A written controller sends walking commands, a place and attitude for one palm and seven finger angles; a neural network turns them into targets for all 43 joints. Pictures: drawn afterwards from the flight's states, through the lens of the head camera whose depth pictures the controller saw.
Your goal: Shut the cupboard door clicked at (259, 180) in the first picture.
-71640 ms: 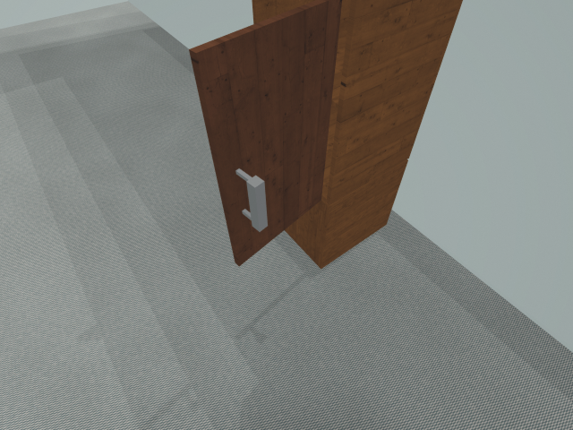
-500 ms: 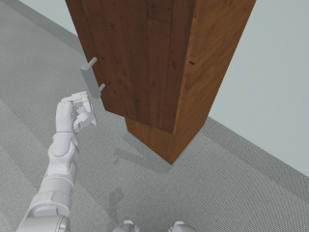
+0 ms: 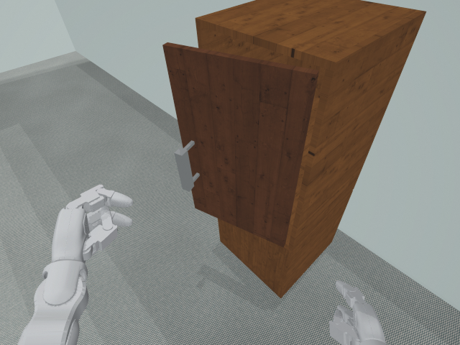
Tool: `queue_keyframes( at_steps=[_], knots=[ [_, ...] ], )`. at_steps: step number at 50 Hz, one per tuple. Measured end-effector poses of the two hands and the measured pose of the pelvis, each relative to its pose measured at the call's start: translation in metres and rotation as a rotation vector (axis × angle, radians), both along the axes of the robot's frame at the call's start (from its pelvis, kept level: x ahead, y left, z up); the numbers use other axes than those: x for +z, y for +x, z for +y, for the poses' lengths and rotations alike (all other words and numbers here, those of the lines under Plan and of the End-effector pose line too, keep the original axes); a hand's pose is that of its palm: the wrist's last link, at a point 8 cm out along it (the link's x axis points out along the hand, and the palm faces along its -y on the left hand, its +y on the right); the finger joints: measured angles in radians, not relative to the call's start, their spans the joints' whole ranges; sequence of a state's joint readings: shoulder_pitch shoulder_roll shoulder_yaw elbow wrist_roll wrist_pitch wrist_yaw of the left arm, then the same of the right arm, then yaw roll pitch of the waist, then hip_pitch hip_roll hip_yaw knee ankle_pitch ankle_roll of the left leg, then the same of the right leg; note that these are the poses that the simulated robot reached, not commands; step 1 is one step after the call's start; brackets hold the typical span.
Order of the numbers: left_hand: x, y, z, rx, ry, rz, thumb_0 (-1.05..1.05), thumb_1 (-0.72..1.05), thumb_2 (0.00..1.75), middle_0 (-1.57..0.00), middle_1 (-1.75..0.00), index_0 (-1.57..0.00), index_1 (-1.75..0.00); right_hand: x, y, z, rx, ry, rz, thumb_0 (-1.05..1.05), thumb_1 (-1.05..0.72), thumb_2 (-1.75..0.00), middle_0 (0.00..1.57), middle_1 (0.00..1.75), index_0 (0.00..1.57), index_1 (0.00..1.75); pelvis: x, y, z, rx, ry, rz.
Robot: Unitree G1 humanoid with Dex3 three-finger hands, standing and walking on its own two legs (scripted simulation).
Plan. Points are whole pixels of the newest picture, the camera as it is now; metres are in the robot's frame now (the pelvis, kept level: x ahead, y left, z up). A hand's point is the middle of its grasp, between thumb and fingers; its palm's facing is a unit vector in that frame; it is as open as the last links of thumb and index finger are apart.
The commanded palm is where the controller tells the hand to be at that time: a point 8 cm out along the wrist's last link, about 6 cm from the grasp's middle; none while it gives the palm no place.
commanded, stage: draw the hand back to the body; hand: left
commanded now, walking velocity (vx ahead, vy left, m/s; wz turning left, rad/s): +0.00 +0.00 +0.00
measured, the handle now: (189, 165) +0.61 +0.19 -0.08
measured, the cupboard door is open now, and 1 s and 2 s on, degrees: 18 18 18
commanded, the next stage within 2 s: step back with the hand held close in 0.70 s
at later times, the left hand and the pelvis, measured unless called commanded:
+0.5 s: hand (33, 256) +0.18 +0.27 +0.17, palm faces +0.49 -0.77 -0.42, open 7.1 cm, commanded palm +0.13 +0.30 +0.18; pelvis +0.00 +0.00 +0.01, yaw +0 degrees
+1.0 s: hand (54, 248) +0.20 +0.25 +0.16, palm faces +0.43 -0.77 -0.47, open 7.4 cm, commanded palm +0.14 +0.29 +0.18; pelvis +0.00 -0.01 +0.01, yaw +0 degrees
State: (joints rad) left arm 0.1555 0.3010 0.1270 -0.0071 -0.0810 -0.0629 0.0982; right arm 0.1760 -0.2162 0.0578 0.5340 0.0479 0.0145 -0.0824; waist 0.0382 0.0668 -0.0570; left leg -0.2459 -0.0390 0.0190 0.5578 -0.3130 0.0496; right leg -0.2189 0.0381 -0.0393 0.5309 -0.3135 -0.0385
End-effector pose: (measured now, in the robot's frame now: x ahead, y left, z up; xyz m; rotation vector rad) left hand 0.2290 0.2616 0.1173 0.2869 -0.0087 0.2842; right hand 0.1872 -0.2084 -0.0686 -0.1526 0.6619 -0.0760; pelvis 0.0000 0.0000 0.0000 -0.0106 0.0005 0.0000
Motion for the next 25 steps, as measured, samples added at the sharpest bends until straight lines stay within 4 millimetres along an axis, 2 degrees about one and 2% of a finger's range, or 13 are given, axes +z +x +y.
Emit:
queue_keyframes(
  at_steps=[7,13,19,22,25],
  knots=[
    [0.02,-0.035,0.014,0.053,0.049,-0.013,0.02,0.9,0.9,-0.68,-0.83,-0.69,-0.83,0.0,-0.002,0.01,0.042,0.012,0.009,0.01,-0.91,-0.9,0.2,0.3,0.2,0.3,0.006,0.002,0.002,0.001,0.003,-0.034],
    [0.051,-0.063,0.031,0.123,0.144,-0.071,0.02,0.9,0.9,-0.52,-0.65,-0.53,-0.65,-0.005,-0.01,0.004,0.044,0.003,0.029,0.01,-0.91,-0.9,0.2,0.3,0.2,0.3,0.008,0.003,0.001,0.003,0.002,-0.047],
    [0.083,-0.09,0.039,0.169,0.253,-0.14,0.02,0.9,0.9,-0.36,-0.47,-0.36,-0.47,-0.009,-0.016,-0.005,0.031,0.002,0.027,0.01,-0.91,-0.9,0.2,0.3,0.2,0.3,0.009,0.003,0.0,0.003,0.003,-0.053],
    [0.081,-0.096,0.039,0.192,0.251,-0.135,0.01,0.9,0.9,-0.3,-0.41,-0.3,-0.41,-0.011,-0.017,-0.01,0.027,-0.002,0.031,0.01,-0.91,-0.9,0.2,0.3,0.2,0.3,0.009,0.0,-0.002,0.006,0.004,-0.055],
    [0.068,-0.094,0.039,0.207,0.211,-0.101,0.01,0.9,0.9,-0.26,-0.36,-0.26,-0.36,-0.012,-0.02,-0.016,0.023,-0.012,0.042,0.01,-0.91,-0.9,0.2,0.3,0.2,0.3,0.009,-0.003,-0.005,0.009,0.006,-0.055]
  ],
)
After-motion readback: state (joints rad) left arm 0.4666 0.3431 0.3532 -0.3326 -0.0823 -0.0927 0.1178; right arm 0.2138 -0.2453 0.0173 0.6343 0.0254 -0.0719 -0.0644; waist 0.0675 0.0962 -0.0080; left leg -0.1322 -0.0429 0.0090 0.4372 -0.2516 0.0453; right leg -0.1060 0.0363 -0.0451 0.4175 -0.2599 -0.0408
